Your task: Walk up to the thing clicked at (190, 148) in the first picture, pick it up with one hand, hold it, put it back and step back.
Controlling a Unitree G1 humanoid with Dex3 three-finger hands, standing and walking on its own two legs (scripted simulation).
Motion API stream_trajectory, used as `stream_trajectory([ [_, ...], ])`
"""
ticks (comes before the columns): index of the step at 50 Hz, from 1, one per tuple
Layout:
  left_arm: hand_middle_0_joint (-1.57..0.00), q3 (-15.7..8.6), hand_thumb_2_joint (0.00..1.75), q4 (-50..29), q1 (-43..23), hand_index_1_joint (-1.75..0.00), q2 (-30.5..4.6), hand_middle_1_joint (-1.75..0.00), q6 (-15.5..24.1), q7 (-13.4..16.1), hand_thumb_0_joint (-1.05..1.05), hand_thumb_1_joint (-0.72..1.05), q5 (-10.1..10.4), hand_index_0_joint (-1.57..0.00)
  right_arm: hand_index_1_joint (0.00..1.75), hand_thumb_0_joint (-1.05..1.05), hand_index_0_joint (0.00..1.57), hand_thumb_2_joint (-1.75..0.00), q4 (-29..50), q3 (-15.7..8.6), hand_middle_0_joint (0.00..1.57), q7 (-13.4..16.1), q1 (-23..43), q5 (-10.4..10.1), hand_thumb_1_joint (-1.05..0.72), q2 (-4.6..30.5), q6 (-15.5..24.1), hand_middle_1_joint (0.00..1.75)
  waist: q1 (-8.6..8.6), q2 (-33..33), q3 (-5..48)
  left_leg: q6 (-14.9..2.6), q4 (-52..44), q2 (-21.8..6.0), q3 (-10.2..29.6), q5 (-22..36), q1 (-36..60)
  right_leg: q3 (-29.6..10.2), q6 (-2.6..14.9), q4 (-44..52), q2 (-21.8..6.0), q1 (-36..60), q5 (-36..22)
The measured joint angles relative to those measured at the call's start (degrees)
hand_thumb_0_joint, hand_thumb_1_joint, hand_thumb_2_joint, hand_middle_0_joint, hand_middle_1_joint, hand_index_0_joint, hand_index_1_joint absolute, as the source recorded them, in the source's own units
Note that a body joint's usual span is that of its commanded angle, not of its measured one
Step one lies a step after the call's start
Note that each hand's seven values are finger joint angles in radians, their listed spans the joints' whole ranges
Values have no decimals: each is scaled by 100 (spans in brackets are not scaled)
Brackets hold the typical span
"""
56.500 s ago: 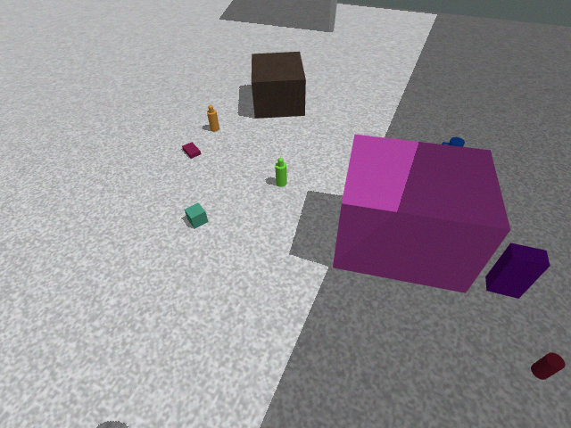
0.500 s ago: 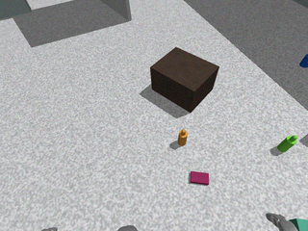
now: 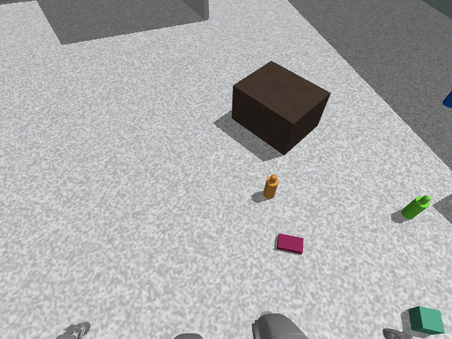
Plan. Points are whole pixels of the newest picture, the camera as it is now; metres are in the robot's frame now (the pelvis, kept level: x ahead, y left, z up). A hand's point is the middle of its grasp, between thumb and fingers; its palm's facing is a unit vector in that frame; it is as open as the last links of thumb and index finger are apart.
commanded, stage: step back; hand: right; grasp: from above
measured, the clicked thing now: (290, 243) +0.55 -0.28 -0.75
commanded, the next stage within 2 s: none
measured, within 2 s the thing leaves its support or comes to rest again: neither
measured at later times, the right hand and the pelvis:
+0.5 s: hand out of the picture -0.05 -0.28 -0.15, palm faces +0.02 +0.93 -0.37, open 7.3 cm; pelvis -0.14 +0.00 +0.01, yaw -1 degrees
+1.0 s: hand out of the picture -0.20 -0.24 -0.13, palm faces +0.07 +0.91 -0.41, open 7.4 cm; pelvis -0.32 +0.04 -0.01, yaw -6 degrees
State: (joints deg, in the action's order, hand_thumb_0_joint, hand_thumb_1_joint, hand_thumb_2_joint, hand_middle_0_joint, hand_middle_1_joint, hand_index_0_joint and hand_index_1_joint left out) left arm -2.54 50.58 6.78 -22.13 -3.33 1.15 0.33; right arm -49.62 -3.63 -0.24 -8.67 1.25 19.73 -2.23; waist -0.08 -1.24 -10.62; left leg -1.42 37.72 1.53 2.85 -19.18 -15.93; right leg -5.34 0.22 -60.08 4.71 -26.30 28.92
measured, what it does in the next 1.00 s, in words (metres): walks backwards: right foot, then left foot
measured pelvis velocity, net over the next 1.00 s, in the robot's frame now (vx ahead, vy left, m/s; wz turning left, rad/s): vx -0.32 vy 0.04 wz -0.11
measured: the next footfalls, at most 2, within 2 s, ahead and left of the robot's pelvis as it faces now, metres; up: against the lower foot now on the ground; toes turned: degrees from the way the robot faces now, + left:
right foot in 0.22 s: -0.05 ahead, -0.12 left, +0.00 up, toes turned -2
left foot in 0.64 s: -0.19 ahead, +0.15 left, +0.00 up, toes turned -1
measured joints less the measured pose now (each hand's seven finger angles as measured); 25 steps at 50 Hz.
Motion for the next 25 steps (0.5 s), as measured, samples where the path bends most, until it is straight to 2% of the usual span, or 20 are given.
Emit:
stream_trajectory([
  [2, -20, 17, 90, 0, 80, -30, -38, -30, 38, 7, 1, 90, 30, -20, 30, 1, 21, -90, 74, -3, 21, 27, 2, 5, -91, -31, -27, 30, 31, 17, 65, 9, -154, -78, 6, 165, -53, -120, -66, -472, 180, -16, -10],
  [5, -20, 35, 90, -10, 217, -30, -96, -30, 84, 18, 1, 90, 27, -20, 30, 1, 21, -90, 251, -9, 21, 66, 87, 27, -90, -33, -40, 30, 46, 24, 107, 30, -259, -159, -69, 345, -182, -109, -154, -266, 177, 240, 29],
  [9, -20, 26, 90, 4, 298, -30, -109, -30, 94, 7, 1, 90, -31, -20, 31, 0, 21, -90, 520, 7, 21, 84, 230, 28, -90, 56, -21, 30, 22, 92, 63, 103, -125, -256, -232, 457, -435, 173, -137, 1141, -96, 836, -21],
  [11, -20, -1, 90, 3, 321, -30, -92, -30, 148, -19, 1, 90, -74, -20, 30, 0, 21, -90, 596, 23, 21, 65, 297, -8, -90, 139, -57, 30, -28, 155, 42, 169, 99, -312, -313, 439, -622, 311, -30, 2161, -210, 1204, -649],
  [12, -20, -24, 90, 33, 289, -30, -24, -30, 171, -24, 1, 90, -118, -20, 30, 0, 21, -90, 591, 13, 21, 59, 353, -25, -90, 202, -86, 30, -9, 312, -30, 190, 222, -402, -252, 433, -690, 383, 68, 2272, -123, 1245, -792],
  [13, -20, -17, 90, 41, 269, -30, 28, -30, 174, -54, 1, 90, -155, -20, 30, 0, 20, -90, 560, -3, 20, 65, 376, -42, -91, 234, -119, 30, 39, 407, -73, 150, 382, -351, -103, 136, -763, 456, 131, 2247, -96, 1225, -821],
  [15, -20, 20, 90, 10, 270, -30, 74, -30, 195, -116, 1, 90, -195, -20, 30, 0, 20, -90, 437, -31, 20, 97, 356, -35, -91, 234, -183, 30, -22, 356, -54, 96, 1220, 59, 229, -793, -966, 407, 192, 2211, -208, 1131, -888],
  [16, -20, 40, 90, 3, 277, -30, 109, -30, 212, -115, 1, 90, -202, -20, 30, 0, 20, -90, 380, -44, 20, 108, 333, -49, -91, 249, -208, 30, -49, 350, -28, 64, 1731, 257, 389, -988, -1063, 380, 192, 2281, -260, 1113, -970],
  [18, -20, 74, 90, -11, 276, -30, 170, -30, 220, -90, 1, 90, -209, -21, 30, 0, 20, -90, 311, -74, 20, 117, 260, -90, -91, 285, -214, 30, -35, 379, 40, 39, 2577, 507, 584, -1029, -1191, 392, 178, 2480, -339, 1087, -1167],
  [21, -21, 66, 90, -99, 217, -30, 197, -30, 224, -52, 1, 90, -199, -21, 30, 0, 20, -90, 286, -121, 20, 101, 101, -80, -91, 313, -179, 30, 11, 387, 69, 155, 3155, 577, 650, -982, -1109, 442, 166, 2645, -440, 999, -1399],
  [25, -21, 42, 90, -299, 66, -30, 195, -30, 257, -19, 1, 90, -175, -21, 30, 0, 20, -90, 240, -152, 20, 84, -96, -46, -91, 349, -187, 30, 54, 372, 24, 314, 2802, 402, 604, -1043, -719, 550, 136, 2649, -576, 794, -1613],
])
